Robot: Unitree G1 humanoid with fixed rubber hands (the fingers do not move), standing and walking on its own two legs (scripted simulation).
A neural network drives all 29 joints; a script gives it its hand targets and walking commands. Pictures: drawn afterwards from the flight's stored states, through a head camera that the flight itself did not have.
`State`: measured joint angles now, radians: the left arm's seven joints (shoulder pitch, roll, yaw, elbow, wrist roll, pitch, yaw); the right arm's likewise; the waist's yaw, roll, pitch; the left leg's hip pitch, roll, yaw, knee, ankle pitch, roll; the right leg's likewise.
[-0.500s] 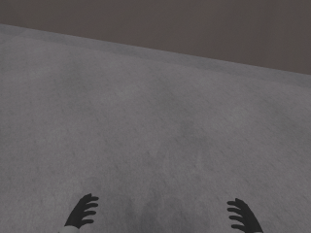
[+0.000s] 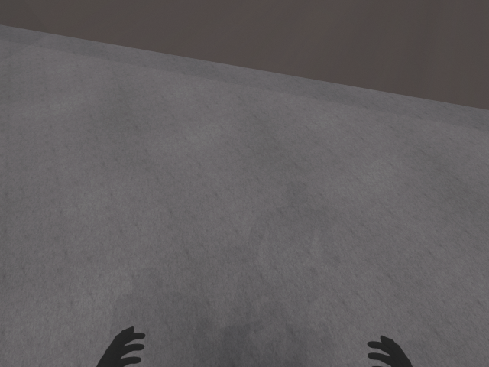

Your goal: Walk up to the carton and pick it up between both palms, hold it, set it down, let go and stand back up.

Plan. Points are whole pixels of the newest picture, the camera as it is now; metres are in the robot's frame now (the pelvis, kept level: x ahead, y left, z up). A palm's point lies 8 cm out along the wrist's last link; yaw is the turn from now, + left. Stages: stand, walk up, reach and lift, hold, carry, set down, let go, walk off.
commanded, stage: stand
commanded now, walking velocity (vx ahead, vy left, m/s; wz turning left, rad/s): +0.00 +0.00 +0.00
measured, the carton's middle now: out of the picture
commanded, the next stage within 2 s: none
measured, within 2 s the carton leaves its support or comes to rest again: neither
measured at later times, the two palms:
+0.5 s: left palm out of the picture +0.11 +0.24 -0.09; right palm out of the picture +0.11 -0.25 -0.10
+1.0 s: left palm out of the picture +0.09 +0.24 -0.09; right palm out of the picture +0.10 -0.25 -0.10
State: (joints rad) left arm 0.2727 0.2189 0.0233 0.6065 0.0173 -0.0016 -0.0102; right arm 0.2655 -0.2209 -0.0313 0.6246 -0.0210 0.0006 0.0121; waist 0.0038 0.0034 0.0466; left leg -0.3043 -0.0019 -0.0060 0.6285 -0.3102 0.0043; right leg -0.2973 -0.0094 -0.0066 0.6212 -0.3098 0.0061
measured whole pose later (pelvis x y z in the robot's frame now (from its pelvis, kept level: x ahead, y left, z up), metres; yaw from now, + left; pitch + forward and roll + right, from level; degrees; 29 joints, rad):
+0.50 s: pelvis +0.00 +0.00 +0.00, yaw +0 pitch -1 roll +0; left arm 0.29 0.22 0.02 0.63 0.01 0.00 -0.01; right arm 0.29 -0.23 -0.03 0.65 -0.02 0.00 0.01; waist 0.00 0.00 0.04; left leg -0.28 0.00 -0.01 0.60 -0.29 0.00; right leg -0.28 -0.01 -0.01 0.59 -0.30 0.00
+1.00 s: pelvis +0.00 +0.00 +0.00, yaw +1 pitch -1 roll +0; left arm 0.30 0.23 0.01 0.66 0.01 0.00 0.00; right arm 0.30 -0.23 -0.02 0.67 -0.01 0.00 0.01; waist 0.00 0.00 0.04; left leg -0.27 -0.01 -0.02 0.58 -0.28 0.00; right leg -0.26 -0.01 -0.02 0.57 -0.29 0.00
